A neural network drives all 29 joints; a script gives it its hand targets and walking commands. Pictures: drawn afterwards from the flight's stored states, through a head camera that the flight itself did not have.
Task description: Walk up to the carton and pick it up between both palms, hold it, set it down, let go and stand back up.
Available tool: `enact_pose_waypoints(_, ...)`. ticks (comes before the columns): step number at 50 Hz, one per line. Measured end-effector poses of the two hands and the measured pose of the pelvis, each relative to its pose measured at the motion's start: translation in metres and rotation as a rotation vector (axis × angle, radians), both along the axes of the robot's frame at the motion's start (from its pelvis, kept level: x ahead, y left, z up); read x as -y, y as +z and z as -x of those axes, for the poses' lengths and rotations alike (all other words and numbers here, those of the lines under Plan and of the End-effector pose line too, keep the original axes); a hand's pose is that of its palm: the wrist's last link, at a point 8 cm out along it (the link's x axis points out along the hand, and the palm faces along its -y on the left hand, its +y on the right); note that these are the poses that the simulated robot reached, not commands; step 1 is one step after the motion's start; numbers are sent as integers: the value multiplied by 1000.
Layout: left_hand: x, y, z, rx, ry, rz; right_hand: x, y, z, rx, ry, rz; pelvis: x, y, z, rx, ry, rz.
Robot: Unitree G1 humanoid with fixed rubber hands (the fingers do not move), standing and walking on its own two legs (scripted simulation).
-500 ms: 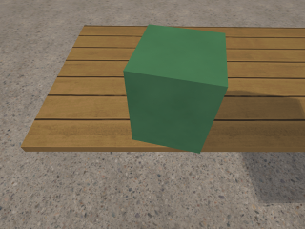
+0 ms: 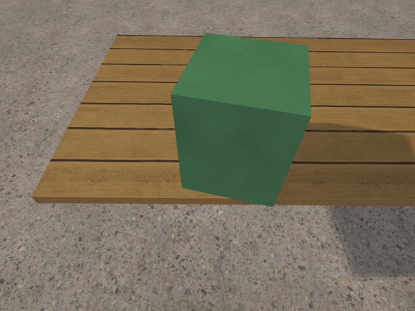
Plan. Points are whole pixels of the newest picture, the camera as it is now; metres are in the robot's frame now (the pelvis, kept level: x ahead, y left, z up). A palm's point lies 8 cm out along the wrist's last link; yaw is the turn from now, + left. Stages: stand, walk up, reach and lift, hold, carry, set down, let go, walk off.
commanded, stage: stand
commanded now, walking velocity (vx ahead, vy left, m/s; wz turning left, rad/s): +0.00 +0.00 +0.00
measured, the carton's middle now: (239, 122) +0.44 -0.04 +0.12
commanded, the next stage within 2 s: none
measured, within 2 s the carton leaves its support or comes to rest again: neither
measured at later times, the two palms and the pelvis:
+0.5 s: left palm out of the picture -0.02 +0.23 -0.14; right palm out of the picture -0.02 -0.22 -0.14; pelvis +0.00 +0.00 +0.00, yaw +0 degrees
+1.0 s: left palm out of the picture -0.03 +0.23 -0.14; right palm out of the picture -0.02 -0.22 -0.14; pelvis +0.00 +0.00 +0.00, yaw +0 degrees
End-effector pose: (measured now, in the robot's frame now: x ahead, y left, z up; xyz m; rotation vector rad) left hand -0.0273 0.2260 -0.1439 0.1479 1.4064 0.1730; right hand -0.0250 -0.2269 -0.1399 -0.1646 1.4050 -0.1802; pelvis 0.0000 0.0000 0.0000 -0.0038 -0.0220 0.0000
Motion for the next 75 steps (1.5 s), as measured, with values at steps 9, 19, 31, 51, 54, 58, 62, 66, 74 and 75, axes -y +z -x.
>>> enact_pose_waypoints(9, 0, -1, 4, -14, 0, 4, 2, 1, 2, -4, -7, 9, -2, 0, -1, -6, -1, 0)
enact_pose_waypoints(19, 0, -1, -3, -1, -3, 6, -2, 1, -4, 3, -1, 2, -3, 0, -3, -8, -1, -2)
enact_pose_waypoints(31, -3, 0, -12, 22, -10, -1, -4, 0, -12, 28, 3, 1, -4, 0, -3, -3, 0, -2)
enact_pose_waypoints(51, -4, -1, -1, 4, 0, 1, -5, 1, -2, 8, 0, 1, -4, 0, -1, 0, 1, -2)
enact_pose_waypoints(54, -3, -1, 1, 0, 3, 2, -5, 1, -1, 8, -3, 2, -4, 0, 0, 1, 1, -2)
enact_pose_waypoints(58, -2, -2, 3, -8, 4, 6, -4, 1, 1, 5, -2, 5, -4, 0, 1, 0, 5, -2)
enact_pose_waypoints(62, -2, -2, 5, -11, 6, 8, -3, 2, 1, 4, -2, 7, -4, 0, 1, -2, 5, -3)
enact_pose_waypoints(66, -1, -2, 6, -16, 5, 8, -3, 1, 0, 2, -2, 8, -4, 0, 1, -6, 5, -2)
enact_pose_waypoints(74, -1, -1, 5, -16, 5, 8, -4, 1, -4, 5, 3, 2, -4, 0, -1, -10, 4, -1)
enact_pose_waypoints(75, -1, -1, 4, -15, 5, 8, -4, 1, -4, 6, 2, 2, -4, 0, -2, -10, 4, -1)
